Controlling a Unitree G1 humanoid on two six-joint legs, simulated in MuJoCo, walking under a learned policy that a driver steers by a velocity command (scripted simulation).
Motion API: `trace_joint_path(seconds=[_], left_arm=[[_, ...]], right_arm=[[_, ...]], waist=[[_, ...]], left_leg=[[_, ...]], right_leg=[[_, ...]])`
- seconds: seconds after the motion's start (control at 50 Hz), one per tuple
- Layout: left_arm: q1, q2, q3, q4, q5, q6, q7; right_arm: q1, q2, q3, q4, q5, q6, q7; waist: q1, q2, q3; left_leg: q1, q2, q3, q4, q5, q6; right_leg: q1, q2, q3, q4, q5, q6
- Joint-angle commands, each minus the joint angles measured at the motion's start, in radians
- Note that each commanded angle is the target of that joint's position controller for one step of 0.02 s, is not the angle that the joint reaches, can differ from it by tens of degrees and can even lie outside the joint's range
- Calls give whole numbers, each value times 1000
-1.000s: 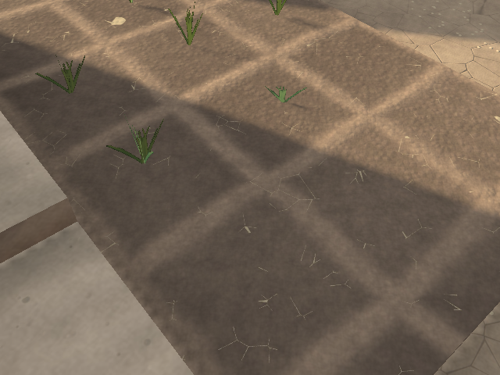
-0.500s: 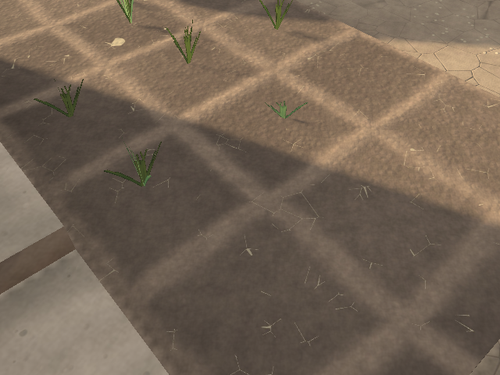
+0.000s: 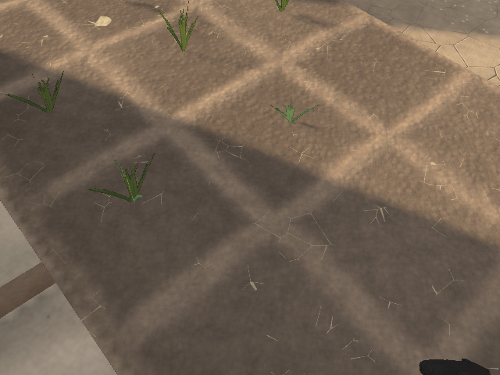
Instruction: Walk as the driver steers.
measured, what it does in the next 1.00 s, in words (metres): goes down, turning right: right foot 0.06 m lower, then left foot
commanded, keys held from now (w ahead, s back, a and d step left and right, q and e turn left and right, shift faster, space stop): w+e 0.66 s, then e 0.34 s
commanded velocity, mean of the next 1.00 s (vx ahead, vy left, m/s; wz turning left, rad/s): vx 0.42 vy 0.00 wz -0.51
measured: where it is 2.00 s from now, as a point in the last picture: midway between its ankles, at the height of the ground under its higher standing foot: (317, 354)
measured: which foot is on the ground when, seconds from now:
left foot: down 0.00-0.42, up 0.44-0.82, down 0.84-1.00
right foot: up 0.00-0.40, down 0.42-0.86, up 0.88-1.00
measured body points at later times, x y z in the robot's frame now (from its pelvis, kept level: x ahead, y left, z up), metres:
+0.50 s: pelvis +0.26 -0.07 -0.06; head +0.29 -0.10 +0.39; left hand +0.48 +0.16 -0.15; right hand +0.28 -0.36 -0.19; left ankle +0.15 +0.10 -0.65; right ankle +0.31 -0.16 -0.78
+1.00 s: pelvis +0.49 -0.10 -0.05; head +0.53 -0.12 +0.40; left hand +0.74 +0.09 -0.16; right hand +0.52 -0.42 -0.14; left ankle +0.63 -0.06 -0.78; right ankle +0.37 -0.18 -0.70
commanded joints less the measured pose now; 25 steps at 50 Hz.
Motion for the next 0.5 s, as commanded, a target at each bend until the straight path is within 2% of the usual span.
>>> trace_joint_path(seconds=[0.02,0.04,0.06,0.08,0.1,0.12,0.16,0.18,0.22,0.26,0.3,0.36,0.38,0.4,0.42,0.44,0.46,0.48,0.5], left_arm=[[-112,150,51,-123,1,-20,19],[-65,105,47,-110,10,-4,18],[-37,54,43,-97,12,13,19],[-20,32,38,-99,17,25,18],[-41,46,44,-114,24,27,16],[-65,53,48,-127,25,22,15],[-112,59,49,-147,36,7,1],[-138,54,46,-155,35,2,-9],[-195,64,48,-179,25,1,-27],[-241,76,50,-202,19,13,-40],[-296,74,48,-227,25,24,-49],[-339,70,46,-255,26,29,-60],[-294,81,53,-249,31,26,-60],[-170,103,70,-216,34,22,-56],[21,150,101,-155,35,21,-44],[106,226,115,-132,33,18,-29],[92,274,105,-194,37,2,-31],[123,257,116,-207,36,-5,-31],[61,226,110,-200,33,-11,-21]], right_arm=[[136,-122,-45,7,-17,-16,-8],[100,-111,-46,11,-20,-22,-6],[94,-106,-52,26,-9,-29,-8],[83,-99,-52,36,-4,-32,-11],[67,-105,-55,40,-4,-38,-17],[68,-120,-59,49,-5,-39,-27],[63,-142,-66,54,-5,-40,-41],[67,-152,-68,59,-2,-39,-47],[95,-171,-73,73,4,-37,-55],[119,-174,-73,85,12,-32,-58],[157,-180,-75,94,15,-19,-57],[205,-197,-82,99,17,10,-62],[199,-205,-84,96,22,18,-61],[172,-201,-83,95,25,23,-60],[165,-167,-74,98,20,19,-57],[196,-72,-51,75,-18,3,-49],[289,-73,-31,35,-16,-26,-35],[175,-163,-47,-17,32,-48,-30],[88,-173,-49,-41,54,-52,-37]], waist=[[-80,87,-91],[-40,122,-73],[-20,135,-41],[-4,125,-34],[7,105,-24],[11,97,-21],[2,96,-27],[-11,102,-33],[-33,90,-35],[-47,78,-6],[-71,52,28],[-93,21,72],[-68,7,51],[-1,-11,-11],[82,-67,-102],[65,-275,-138],[-2,-264,-285],[83,-183,-363],[57,-57,-270]], left_leg=[[389,307,-369,-337,-54,169],[303,290,-316,-367,-34,165],[236,283,-265,-403,-22,163],[195,283,-215,-418,21,168],[178,290,-184,-425,63,170],[175,287,-143,-428,83,167],[175,252,-46,-399,104,147],[168,238,-8,-387,102,132],[193,255,16,-360,52,113],[255,287,28,-306,4,100],[333,316,30,-240,-26,84],[401,344,37,-122,0,67],[388,330,63,-31,99,60],[338,292,108,139,208,44],[210,213,136,455,192,26],[-158,78,129,914,-450,4],[-376,27,-37,1066,-548,-13],[-491,42,-135,1032,-440,-19],[-548,97,-150,912,-310,-10]], right_leg=[[-409,-81,33,65,77,-20],[-350,-95,32,47,101,-16],[-325,-96,23,41,115,-15],[-311,-102,18,-1,156,-9],[-317,-111,33,-55,217,-2],[-318,-110,29,-125,297,0],[-292,-93,3,-288,489,-5],[-258,-79,-16,-364,576,-8],[-230,-69,-23,-446,681,-9],[-275,-81,-10,-481,685,-13],[-345,-88,-15,-507,644,-18],[-398,-82,-54,-544,487,-26],[-325,-57,-90,-559,439,-39],[-160,-15,-146,-584,459,-60],[98,24,-162,-600,527,-108],[375,-113,37,-466,833,-193],[536,-260,420,-487,762,-359],[592,-333,617,-681,383,-417],[508,-329,630,-764,121,-360]])
Velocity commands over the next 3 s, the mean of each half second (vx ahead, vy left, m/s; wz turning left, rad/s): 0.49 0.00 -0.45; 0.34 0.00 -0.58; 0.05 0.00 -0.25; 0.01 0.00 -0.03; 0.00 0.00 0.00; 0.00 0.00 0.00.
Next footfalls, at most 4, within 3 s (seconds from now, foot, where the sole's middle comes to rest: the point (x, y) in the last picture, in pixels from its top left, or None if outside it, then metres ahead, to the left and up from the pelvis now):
0.42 right None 0.35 -0.17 -0.82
0.84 left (289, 315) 0.64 -0.07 -0.82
1.26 right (364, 372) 0.49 -0.27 -0.82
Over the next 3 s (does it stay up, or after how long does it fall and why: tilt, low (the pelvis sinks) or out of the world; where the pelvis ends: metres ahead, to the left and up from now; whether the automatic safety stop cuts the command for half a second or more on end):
stays up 0.53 -0.14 -0.04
